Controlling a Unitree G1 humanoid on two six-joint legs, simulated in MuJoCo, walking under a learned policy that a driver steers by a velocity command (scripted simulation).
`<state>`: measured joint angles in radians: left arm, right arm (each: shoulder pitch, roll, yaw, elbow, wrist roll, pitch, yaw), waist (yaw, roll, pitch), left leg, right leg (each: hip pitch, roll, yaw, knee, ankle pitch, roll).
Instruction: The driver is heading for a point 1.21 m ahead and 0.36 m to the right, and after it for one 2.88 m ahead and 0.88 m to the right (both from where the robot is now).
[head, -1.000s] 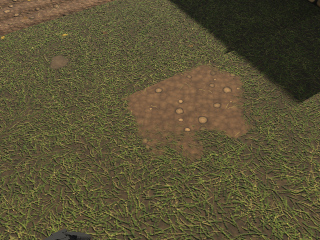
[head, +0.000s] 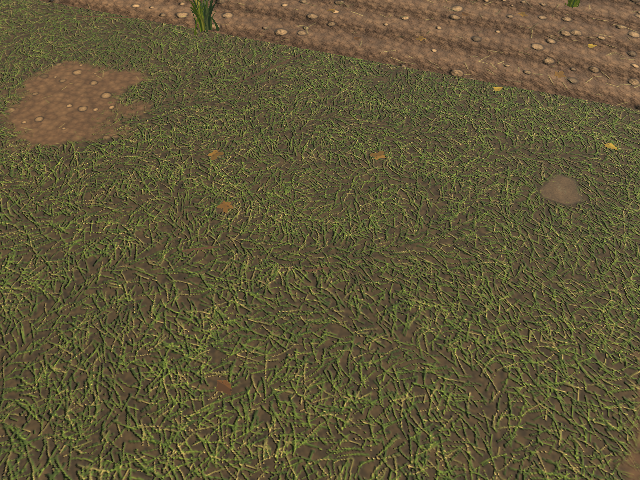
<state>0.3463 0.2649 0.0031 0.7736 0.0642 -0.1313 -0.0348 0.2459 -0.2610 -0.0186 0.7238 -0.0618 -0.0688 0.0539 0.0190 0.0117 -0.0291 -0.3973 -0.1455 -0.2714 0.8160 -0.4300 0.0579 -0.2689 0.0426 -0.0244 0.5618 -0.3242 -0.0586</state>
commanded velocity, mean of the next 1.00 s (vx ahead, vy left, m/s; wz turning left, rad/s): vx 0.14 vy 0.00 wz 0.05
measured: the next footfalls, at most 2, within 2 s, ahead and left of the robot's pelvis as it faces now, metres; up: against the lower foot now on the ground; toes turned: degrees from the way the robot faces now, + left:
left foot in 0.24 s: +0.25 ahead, +0.11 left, +0.00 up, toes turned +1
right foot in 0.46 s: +0.10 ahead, -0.13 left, +0.00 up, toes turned -3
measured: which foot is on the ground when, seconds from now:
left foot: up 0.00-0.22, down 0.24-1.00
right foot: down 0.00-0.36, up 0.38-0.44, down 0.46-1.00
